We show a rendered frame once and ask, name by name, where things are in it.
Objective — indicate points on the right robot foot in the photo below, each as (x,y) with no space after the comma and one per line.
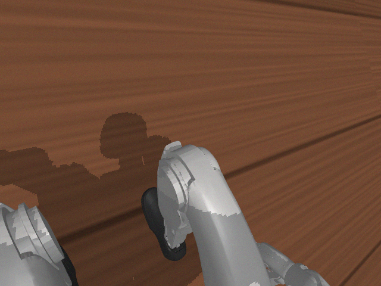
(155,222)

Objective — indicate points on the right robot hand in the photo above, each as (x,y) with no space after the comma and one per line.
(276,261)

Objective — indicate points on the left robot foot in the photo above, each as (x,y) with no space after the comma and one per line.
(69,268)

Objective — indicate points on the right robot arm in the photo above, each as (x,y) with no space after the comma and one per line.
(299,275)

